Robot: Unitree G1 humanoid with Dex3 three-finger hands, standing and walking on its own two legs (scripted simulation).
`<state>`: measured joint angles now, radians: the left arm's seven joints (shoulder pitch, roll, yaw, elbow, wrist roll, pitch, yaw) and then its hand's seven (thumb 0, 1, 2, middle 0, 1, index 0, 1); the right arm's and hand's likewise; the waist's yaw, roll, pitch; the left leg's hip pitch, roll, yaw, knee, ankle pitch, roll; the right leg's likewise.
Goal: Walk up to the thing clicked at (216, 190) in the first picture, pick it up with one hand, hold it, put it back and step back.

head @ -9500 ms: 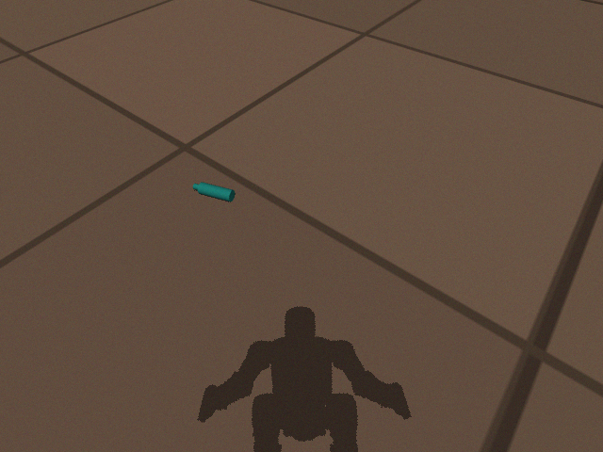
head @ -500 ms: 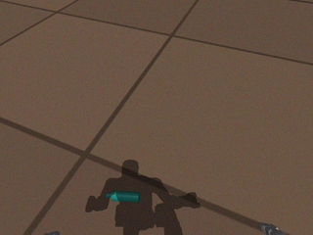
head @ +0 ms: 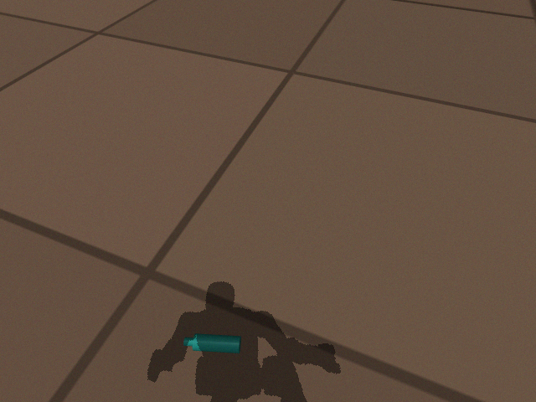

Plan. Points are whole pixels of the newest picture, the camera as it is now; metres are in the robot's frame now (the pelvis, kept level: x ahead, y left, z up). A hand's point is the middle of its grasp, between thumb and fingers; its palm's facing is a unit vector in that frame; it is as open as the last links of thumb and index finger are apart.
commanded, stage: walk up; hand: left
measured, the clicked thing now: (212, 343) +0.44 +0.22 -0.75
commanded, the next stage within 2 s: stand in 0.62 s
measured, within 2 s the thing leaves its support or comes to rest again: neither
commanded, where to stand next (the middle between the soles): +0.05 -0.01 m, yaw -2 degrees
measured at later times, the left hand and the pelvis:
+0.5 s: hand out of the picture +0.10 +0.25 -0.15, palm faces +0.00 -0.94 -0.34, open 7.3 cm; pelvis +0.01 -0.01 +0.00, yaw +0 degrees
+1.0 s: hand out of the picture +0.09 +0.24 -0.16, palm faces -0.02 -0.94 -0.34, open 7.3 cm; pelvis +0.01 -0.01 +0.00, yaw +0 degrees
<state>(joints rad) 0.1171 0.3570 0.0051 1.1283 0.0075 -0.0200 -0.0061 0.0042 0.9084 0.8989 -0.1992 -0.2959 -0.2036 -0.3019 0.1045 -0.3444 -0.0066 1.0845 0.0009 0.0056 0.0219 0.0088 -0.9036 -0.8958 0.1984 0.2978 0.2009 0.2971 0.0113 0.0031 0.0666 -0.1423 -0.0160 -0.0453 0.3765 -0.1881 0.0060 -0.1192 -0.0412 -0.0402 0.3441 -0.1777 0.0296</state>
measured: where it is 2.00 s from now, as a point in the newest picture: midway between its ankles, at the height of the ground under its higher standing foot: outside the picture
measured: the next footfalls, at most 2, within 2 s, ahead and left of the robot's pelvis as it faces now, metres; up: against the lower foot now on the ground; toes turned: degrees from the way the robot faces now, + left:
none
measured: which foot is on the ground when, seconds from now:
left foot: down 0.00-1.00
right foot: down 0.00-1.00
